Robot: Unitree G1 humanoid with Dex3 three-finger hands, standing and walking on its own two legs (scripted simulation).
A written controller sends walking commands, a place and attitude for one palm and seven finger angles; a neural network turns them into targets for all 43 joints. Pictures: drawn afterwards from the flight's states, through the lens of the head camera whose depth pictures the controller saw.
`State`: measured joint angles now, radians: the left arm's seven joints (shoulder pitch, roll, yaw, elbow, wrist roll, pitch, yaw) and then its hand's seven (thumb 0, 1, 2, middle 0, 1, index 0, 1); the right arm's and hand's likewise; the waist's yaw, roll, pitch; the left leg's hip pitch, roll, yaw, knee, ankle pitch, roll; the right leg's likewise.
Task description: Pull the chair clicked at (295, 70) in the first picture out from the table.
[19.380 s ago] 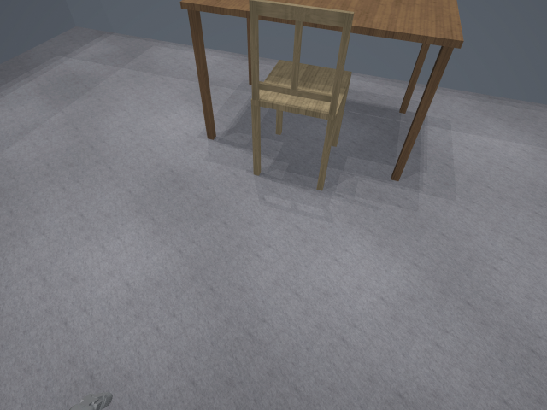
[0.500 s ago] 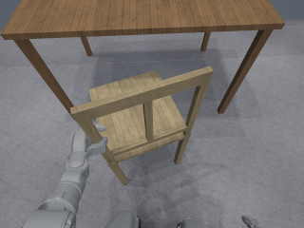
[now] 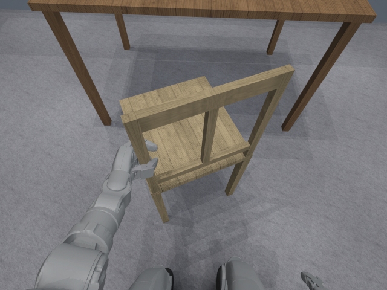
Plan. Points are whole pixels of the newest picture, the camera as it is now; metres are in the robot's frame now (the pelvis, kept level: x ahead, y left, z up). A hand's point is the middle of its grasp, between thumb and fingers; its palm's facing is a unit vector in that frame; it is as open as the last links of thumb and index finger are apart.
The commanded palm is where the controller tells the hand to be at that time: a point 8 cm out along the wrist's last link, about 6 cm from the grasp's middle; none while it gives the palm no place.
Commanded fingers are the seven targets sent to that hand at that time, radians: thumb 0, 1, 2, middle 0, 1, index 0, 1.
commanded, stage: step backward, pulling the chair out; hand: left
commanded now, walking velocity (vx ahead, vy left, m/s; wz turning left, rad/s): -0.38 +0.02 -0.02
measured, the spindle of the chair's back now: (208, 138) +0.47 -0.02 -0.08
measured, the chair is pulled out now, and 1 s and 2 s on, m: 0.31 0.52 0.58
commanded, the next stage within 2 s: stop walking, hand still on the chair in 0.52 s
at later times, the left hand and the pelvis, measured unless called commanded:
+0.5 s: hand (136, 217) +0.26 +0.13 -0.06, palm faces -0.05 -0.97 -0.22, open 5.8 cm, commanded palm +0.27 +0.18 -0.05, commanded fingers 0.00 0.90 0.90 -0.50 -1.45 -0.50 -1.45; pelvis -0.12 +0.01 -0.01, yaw -2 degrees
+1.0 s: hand (125, 276) +0.15 +0.14 -0.05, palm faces -0.05 -0.97 -0.22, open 5.7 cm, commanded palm +0.13 +0.19 -0.04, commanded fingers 0.00 0.90 0.90 -0.50 -1.45 -0.50 -1.45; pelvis -0.16 +0.01 +0.01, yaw -4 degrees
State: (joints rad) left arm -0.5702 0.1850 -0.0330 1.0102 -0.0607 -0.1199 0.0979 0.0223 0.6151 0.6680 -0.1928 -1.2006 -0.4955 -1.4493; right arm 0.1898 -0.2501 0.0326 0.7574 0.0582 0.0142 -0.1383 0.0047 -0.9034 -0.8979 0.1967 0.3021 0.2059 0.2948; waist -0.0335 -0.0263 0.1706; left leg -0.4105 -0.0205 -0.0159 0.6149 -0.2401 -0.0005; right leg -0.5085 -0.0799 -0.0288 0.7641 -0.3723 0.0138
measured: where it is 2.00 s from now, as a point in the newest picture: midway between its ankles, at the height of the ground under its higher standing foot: outside the picture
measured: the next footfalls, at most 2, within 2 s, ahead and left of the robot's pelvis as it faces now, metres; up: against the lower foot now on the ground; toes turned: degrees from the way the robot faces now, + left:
right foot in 0.08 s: +0.03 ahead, -0.13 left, +0.00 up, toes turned -4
left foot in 0.30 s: +0.01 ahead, +0.16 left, +0.00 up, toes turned +0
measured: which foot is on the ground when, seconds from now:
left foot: down 0.00-0.12, up 0.14-0.28, down 0.30-0.54, up 0.56-0.66, down 0.68-1.00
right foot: up 0.00-0.06, down 0.08-0.70, up 0.72-0.88, down 0.90-1.00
